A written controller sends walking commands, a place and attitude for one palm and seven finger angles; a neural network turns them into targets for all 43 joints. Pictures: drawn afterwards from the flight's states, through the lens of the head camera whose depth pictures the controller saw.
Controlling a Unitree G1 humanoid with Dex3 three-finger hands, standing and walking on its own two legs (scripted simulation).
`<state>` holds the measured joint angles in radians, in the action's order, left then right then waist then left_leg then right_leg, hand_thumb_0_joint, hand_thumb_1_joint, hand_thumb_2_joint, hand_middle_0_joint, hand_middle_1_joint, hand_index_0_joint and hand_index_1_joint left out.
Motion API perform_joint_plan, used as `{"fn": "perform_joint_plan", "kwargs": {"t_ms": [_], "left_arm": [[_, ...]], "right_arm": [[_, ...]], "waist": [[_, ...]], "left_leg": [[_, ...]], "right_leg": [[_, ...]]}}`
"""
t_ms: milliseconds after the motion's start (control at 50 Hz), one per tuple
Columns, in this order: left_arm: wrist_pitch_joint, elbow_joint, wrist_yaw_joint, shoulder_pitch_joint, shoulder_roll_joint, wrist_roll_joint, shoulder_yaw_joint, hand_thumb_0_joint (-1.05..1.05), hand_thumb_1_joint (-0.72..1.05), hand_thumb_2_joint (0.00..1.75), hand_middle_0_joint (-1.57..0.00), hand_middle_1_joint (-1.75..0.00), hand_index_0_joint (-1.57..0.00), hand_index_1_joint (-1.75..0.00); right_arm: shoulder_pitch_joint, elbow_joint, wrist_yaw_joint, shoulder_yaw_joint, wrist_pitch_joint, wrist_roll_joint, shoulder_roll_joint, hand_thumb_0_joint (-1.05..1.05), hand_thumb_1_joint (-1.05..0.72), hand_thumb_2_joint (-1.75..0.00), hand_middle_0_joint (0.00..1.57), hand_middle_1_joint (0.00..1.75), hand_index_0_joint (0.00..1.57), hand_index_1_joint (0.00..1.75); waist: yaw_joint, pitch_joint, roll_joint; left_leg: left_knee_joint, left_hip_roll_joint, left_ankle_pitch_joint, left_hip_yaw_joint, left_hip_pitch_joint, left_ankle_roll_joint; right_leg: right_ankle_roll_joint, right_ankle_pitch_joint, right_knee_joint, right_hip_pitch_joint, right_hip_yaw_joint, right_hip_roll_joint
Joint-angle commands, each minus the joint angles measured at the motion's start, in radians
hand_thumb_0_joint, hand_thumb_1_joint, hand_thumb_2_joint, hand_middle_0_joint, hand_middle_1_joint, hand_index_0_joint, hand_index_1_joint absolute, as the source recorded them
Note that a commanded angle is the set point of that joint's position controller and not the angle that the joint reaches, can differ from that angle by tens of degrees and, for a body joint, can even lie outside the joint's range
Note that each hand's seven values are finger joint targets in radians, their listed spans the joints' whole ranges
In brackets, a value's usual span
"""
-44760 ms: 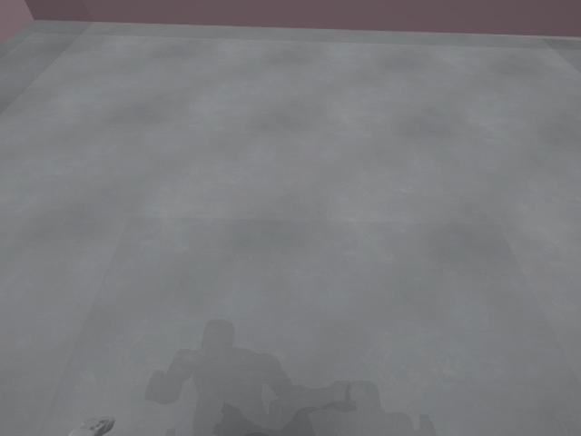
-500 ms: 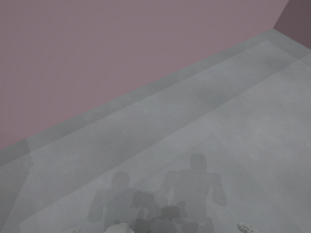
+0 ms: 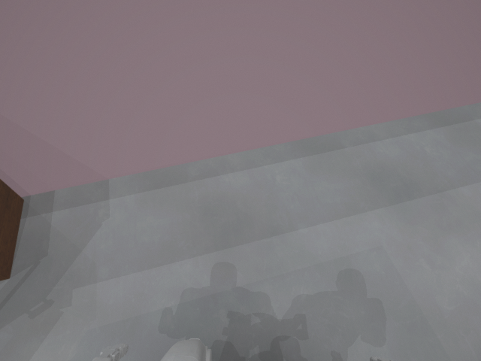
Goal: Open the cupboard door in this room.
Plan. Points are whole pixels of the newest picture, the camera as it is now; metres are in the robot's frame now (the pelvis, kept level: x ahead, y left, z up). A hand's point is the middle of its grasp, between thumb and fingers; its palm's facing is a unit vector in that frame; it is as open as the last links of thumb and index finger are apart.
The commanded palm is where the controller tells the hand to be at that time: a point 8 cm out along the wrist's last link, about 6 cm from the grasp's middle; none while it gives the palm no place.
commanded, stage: turn to face it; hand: left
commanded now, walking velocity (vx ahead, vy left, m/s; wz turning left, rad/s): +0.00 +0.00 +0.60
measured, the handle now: out of the picture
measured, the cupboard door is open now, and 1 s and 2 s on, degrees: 52 52 52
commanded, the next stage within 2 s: take the last steps up to it in 1.82 s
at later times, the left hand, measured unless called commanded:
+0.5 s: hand out of the picture +0.04 +0.22 -0.16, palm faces +0.31 -0.90 -0.31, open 7.4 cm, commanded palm none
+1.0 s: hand out of the picture -0.02 +0.22 -0.16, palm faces +0.59 -0.76 -0.26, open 7.4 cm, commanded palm none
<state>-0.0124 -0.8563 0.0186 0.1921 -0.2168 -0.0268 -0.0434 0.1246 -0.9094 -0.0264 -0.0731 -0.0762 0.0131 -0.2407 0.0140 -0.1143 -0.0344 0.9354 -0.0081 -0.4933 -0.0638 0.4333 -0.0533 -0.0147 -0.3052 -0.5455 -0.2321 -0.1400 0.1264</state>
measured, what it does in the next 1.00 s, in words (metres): steps on the spot, turning left: left foot, then right foot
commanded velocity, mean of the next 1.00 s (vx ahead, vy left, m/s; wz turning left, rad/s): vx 0.00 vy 0.00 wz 0.60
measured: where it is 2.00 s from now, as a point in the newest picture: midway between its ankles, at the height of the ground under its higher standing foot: outside the picture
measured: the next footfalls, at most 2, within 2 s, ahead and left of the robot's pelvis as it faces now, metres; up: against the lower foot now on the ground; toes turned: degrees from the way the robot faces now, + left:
left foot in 0.10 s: +0.05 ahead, +0.13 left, +0.00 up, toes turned +9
right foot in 0.44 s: +0.08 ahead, -0.15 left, +0.00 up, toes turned +14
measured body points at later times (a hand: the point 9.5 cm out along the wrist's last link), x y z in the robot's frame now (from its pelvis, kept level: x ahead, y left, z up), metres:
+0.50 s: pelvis +0.00 -0.03 -0.01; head +0.06 -0.02 +0.44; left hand +0.02 +0.26 -0.13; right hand +0.16 -0.26 -0.16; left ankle -0.01 +0.11 -0.70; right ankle +0.04 -0.16 -0.74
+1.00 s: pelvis +0.02 -0.03 +0.00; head +0.06 +0.01 +0.44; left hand -0.05 +0.25 -0.14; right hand +0.24 -0.18 -0.14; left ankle -0.03 +0.09 -0.74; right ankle +0.10 -0.15 -0.71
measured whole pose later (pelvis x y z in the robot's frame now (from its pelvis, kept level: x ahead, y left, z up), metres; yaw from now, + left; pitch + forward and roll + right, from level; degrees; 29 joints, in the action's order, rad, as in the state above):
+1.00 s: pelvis +0.02 -0.03 +0.00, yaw +37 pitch +2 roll -1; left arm -0.04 -0.85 0.00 0.13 -0.26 -0.01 -0.07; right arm 0.16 -0.90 0.00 -0.05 -0.04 0.03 -0.23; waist 0.01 -0.10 0.01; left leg 0.56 0.02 -0.24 0.11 0.34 -0.01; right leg -0.06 -0.41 -0.75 -0.37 -0.02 0.03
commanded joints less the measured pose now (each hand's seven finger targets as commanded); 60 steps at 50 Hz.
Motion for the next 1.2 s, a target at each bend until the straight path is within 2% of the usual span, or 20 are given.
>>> {"fn": "perform_joint_plan", "kwargs": {"t_ms": [0, 40, 80, 100, 180, 360, 380, 420, 520, 580, 640, 660, 700, 720, 820, 960, 980, 1020, 1100, 1180], "left_arm": [[0.018, 0.032, 0.006, 0.072, -0.226, 0.001, -0.068, 0.0, 0.9, 0.9, -0.2, -0.3, -0.2, -0.3], [0.013, 0.037, 0.001, 0.039, -0.222, 0.012, -0.072, 0.0, 0.9, 0.9, -0.2, -0.3, -0.2, -0.3], [-0.001, 0.107, -0.01, -0.011, -0.116, 0.02, -0.045, 0.0, 0.9, 0.9, -0.2, -0.3, -0.2, -0.3], [-0.01, 0.138, -0.006, -0.067, -0.143, 0.009, -0.043, 0.0, 0.9, 0.9, -0.2, -0.3, -0.2, -0.3], [-0.017, 0.072, -0.011, -0.052, -0.126, 0.01, -0.052, 0.0, 0.9, 0.9, -0.2, -0.3, -0.2, -0.3], [-0.009, 0.049, -0.009, 0.051, -0.12, 0.017, -0.052, 0.0, 0.9, 0.9, -0.2, -0.3, -0.2, -0.3], [-0.001, 0.043, -0.003, 0.095, -0.157, 0.013, -0.063, 0.0, 0.9, 0.9, -0.2, -0.3, -0.2, -0.3], [0.004, 0.065, 0.008, 0.081, -0.285, -0.005, -0.079, 0.0, 0.9, 0.9, -0.2, -0.3, -0.2, -0.3], [0.013, 0.077, 0.013, -0.024, -0.174, 0.0, -0.051, 0.0, 0.9, 0.9, -0.2, -0.3, -0.2, -0.3], [0.015, 0.049, 0.01, 0.047, -0.216, -0.003, -0.063, 0.0, 0.9, 0.9, -0.2, -0.3, -0.2, -0.3], [0.01, 0.035, 0.002, 0.054, -0.231, 0.007, -0.07, 0.0, 0.9, 0.9, -0.2, -0.3, -0.2, -0.3], [0.005, 0.044, -0.002, 0.041, -0.223, 0.014, -0.07, 0.0, 0.9, 0.9, -0.2, -0.3, -0.2, -0.3], [-0.006, 0.118, -0.008, -0.023, -0.12, 0.017, -0.039, 0.0, 0.9, 0.9, -0.2, -0.3, -0.2, -0.3], [-0.017, 0.131, 0.0, -0.094, -0.146, 0.008, -0.038, 0.0, 0.9, 0.9, -0.2, -0.3, -0.2, -0.3], [-0.018, 0.064, -0.014, -0.05, -0.116, 0.014, -0.045, 0.0, 0.9, 0.9, -0.2, -0.3, -0.2, -0.3], [-0.008, 0.056, -0.009, 0.025, -0.116, 0.019, -0.049, 0.0, 0.9, 0.9, -0.2, -0.3, -0.2, -0.3], [-0.001, 0.047, -0.004, 0.069, -0.139, 0.018, -0.057, 0.0, 0.9, 0.9, -0.2, -0.3, -0.2, -0.3], [0.01, 0.058, 0.008, 0.083, -0.275, -0.005, -0.08, 0.0, 0.9, 0.9, -0.2, -0.3, -0.2, -0.3], [0.012, 0.086, 0.012, -0.043, -0.169, 0.005, -0.046, 0.0, 0.9, 0.9, -0.2, -0.3, -0.2, -0.3], [0.016, 0.055, 0.01, 0.042, -0.212, -0.002, -0.062, 0.0, 0.9, 0.9, -0.2, -0.3, -0.2, -0.3]], "right_arm": [[-0.05, 0.1, -0.005, -0.002, 0.039, -0.005, -0.044, 0.0, -0.9, -0.9, 0.2, 0.3, 0.2, 0.3], [0.027, 0.085, -0.004, -0.011, 0.045, -0.001, -0.085, 0.0, -0.9, -0.9, 0.2, 0.3, 0.2, 0.3], [0.165, 0.071, 0.008, -0.062, 0.052, 0.016, -0.284, 0.0, -0.9, -0.9, 0.2, 0.3, 0.2, 0.3], [0.208, 0.054, 0.016, -0.064, 0.045, 0.017, -0.313, 0.0, -0.9, -0.9, 0.2, 0.3, 0.2, 0.3], [0.056, 0.092, 0.041, -0.033, 0.062, 0.016, -0.21, 0.0, -0.9, -0.9, 0.2, 0.3, 0.2, 0.3], [-0.006, 0.101, 0.033, -0.05, 0.04, 0.012, -0.204, 0.0, -0.9, -0.9, 0.2, 0.3, 0.2, 0.3], [-0.02, 0.113, 0.03, -0.048, 0.037, 0.005, -0.173, 0.0, -0.9, -0.9, 0.2, 0.3, 0.2, 0.3], [-0.042, 0.15, 0.016, -0.039, 0.039, 0.001, -0.107, 0.0, -0.9, -0.9, 0.2, 0.3, 0.2, 0.3], [-0.02, 0.1, -0.003, -0.026, 0.021, -0.002, -0.074, 0.0, -0.9, -0.9, 0.2, 0.3, 0.2, 0.3], [-0.073, 0.107, -0.007, -0.009, 0.034, -0.006, -0.046, 0.0, -0.9, -0.9, 0.2, 0.3, 0.2, 0.3], [-0.006, 0.094, -0.004, -0.009, 0.043, -0.002, -0.065, 0.0, -0.9, -0.9, 0.2, 0.3, 0.2, 0.3], [0.043, 0.081, -0.004, -0.019, 0.048, 0.0, -0.103, 0.0, -0.9, -0.9, 0.2, 0.3, 0.2, 0.3], [0.191, 0.064, 0.014, -0.064, 0.052, 0.014, -0.293, 0.0, -0.9, -0.9, 0.2, 0.3, 0.2, 0.3], [0.224, 0.048, 0.023, -0.061, 0.053, 0.015, -0.285, 0.0, -0.9, -0.9, 0.2, 0.3, 0.2, 0.3], [0.045, 0.089, 0.044, -0.034, 0.063, 0.015, -0.201, 0.0, -0.9, -0.9, 0.2, 0.3, 0.2, 0.3], [0.001, 0.096, 0.038, -0.047, 0.044, 0.012, -0.202, 0.0, -0.9, -0.9, 0.2, 0.3, 0.2, 0.3], [-0.02, 0.104, 0.035, -0.046, 0.041, 0.006, -0.184, 0.0, -0.9, -0.9, 0.2, 0.3, 0.2, 0.3], [-0.034, 0.142, 0.02, -0.035, 0.042, -0.004, -0.1, 0.0, -0.9, -0.9, 0.2, 0.3, 0.2, 0.3], [-0.021, 0.101, 0.003, -0.035, 0.02, 0.006, -0.099, 0.0, -0.9, -0.9, 0.2, 0.3, 0.2, 0.3], [-0.077, 0.111, -0.007, -0.008, 0.034, -0.005, -0.045, 0.0, -0.9, -0.9, 0.2, 0.3, 0.2, 0.3]], "waist": [[-0.046, 0.174, -0.162], [0.006, 0.188, -0.114], [0.085, 0.216, 0.364], [0.1, 0.206, 0.252], [0.013, 0.171, 0.222], [-0.037, 0.176, 0.2], [-0.062, 0.176, 0.109], [-0.081, 0.135, -0.244], [-0.008, 0.111, -0.212], [-0.054, 0.138, -0.174], [-0.022, 0.167, -0.143], [0.012, 0.185, -0.07], [0.091, 0.236, 0.345], [0.103, 0.218, 0.22], [0.012, 0.185, 0.223], [-0.027, 0.183, 0.197], [-0.055, 0.182, 0.14], [-0.079, 0.152, -0.253], [-0.004, 0.087, -0.216], [-0.054, 0.135, -0.168]], "left_leg": [[-0.261, 0.018, 0.078, -0.056, -0.039, 0.003], [-0.45, 0.003, 0.259, -0.034, -0.215, 0.025], [-0.577, -0.411, 0.777, 0.512, -0.451, 0.258], [-0.574, -0.451, 0.631, 0.532, -0.38, 0.323], [-0.579, -0.248, 0.545, 0.364, -0.254, 0.22], [-0.523, -0.151, 0.343, 0.375, -0.068, 0.165], [-0.442, -0.094, 0.241, 0.344, 0.031, 0.122], [0.036, 0.067, -0.109, 0.106, 0.18, 0.017], [0.124, -0.015, 0.005, 0.047, 0.103, -0.007], [-0.126, 0.002, 0.013, -0.02, 0.026, -0.006], [-0.378, 0.027, 0.187, -0.044, -0.133, 0.013], [-0.473, -0.002, 0.323, 0.001, -0.268, 0.033], [-0.555, -0.423, 0.856, 0.542, -0.453, 0.297], [-0.548, -0.413, 0.745, 0.539, -0.412, 0.313], [-0.549, -0.219, 0.607, 0.335, -0.259, 0.212], [-0.501, -0.16, 0.487, 0.388, -0.106, 0.176], [-0.45, -0.117, 0.391, 0.37, -0.029, 0.139], [-0.032, 0.088, -0.088, 0.1, 0.18, 0.011], [0.25, -0.018, 0.01, 0.088, 0.142, 0.001], [-0.109, 0.002, 0.008, -0.015, 0.034, -0.005]], "right_leg": [[0.104, 0.636, 0.053, 0.193, 0.092, 0.214], [0.042, 0.507, -0.056, 0.08, 0.031, 0.202], [-0.093, -0.361, -0.455, -0.362, -0.024, -0.005], [-0.072, -0.373, -0.571, -0.375, 0.096, -0.008], [-0.066, -0.153, -0.585, -0.328, 0.149, -0.029], [-0.039, -0.017, -0.026, 0.044, 0.093, -0.125], [-0.024, -0.004, 0.136, 0.157, 0.15, -0.067], [0.165, -0.079, 0.353, 0.101, 0.534, 0.364], [0.134, 0.447, 0.178, 0.08, 0.164, 0.19], [0.125, 0.576, 0.106, 0.16, 0.13, 0.21], [0.059, 0.528, -0.013, 0.12, 0.064, 0.194], [0.015, 0.442, -0.111, 0.016, 0.034, 0.183], [-0.089, -0.398, -0.504, -0.369, 0.027, -0.018], [-0.073, -0.355, -0.603, -0.393, 0.114, -0.011], [-0.067, -0.161, -0.499, -0.275, 0.138, -0.043], [-0.045, -0.031, -0.06, 0.029, 0.099, -0.127], [-0.036, 0.036, 0.09, 0.134, 0.12, -0.098], [0.145, 0.015, 0.324, 0.176, 0.523, 0.334], [0.149, 0.303, 0.22, 0.035, 0.228, 0.21], [0.126, 0.582, 0.109, 0.161, 0.126, 0.212]]}}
